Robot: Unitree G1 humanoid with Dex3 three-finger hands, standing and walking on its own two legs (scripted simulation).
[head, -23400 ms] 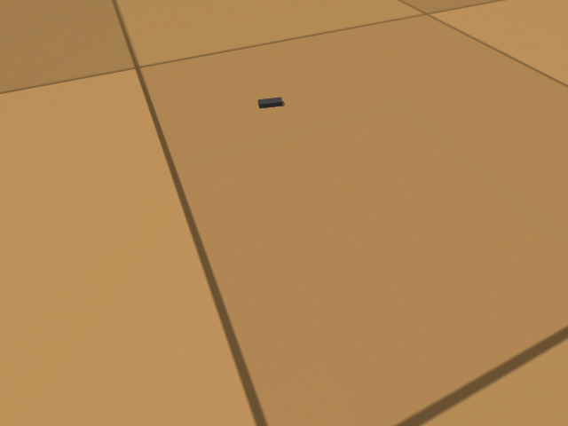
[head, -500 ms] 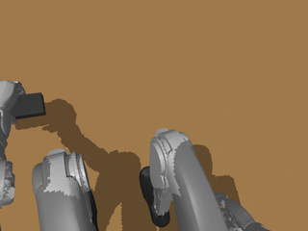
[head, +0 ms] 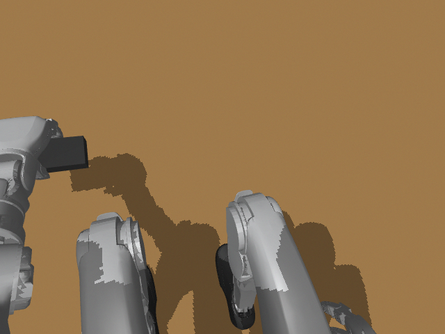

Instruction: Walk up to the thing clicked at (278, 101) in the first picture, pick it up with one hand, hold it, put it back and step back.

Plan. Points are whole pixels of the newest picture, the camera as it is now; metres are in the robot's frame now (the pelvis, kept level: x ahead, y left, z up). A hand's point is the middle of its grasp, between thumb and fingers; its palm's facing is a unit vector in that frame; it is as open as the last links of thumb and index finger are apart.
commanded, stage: lift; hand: left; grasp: from above
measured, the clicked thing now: (42, 156) +0.45 +0.29 -0.19
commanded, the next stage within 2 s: hold in 1.44 s
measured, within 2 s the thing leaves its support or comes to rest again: neither
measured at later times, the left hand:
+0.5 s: hand out of the picture +0.37 +0.30 +0.00, palm faces -0.44 -0.08 -0.89, open 8.8 cm
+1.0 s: hand out of the picture +0.34 +0.29 +0.21, palm faces -0.47 -0.09 -0.88, open 8.9 cm
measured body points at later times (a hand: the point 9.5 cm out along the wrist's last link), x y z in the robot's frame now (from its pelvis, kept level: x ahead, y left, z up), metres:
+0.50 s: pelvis +0.00 +0.00 +0.12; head +0.17 +0.05 +0.53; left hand +0.39 +0.30 +0.06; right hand +0.14 -0.26 +0.00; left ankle +0.08 +0.12 -0.32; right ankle +0.10 -0.11 -0.32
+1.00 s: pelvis +0.03 +0.01 +0.30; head +0.11 +0.04 +0.74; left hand +0.36 +0.29 +0.26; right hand +0.15 -0.24 +0.18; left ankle +0.08 +0.12 -0.32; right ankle +0.10 -0.11 -0.32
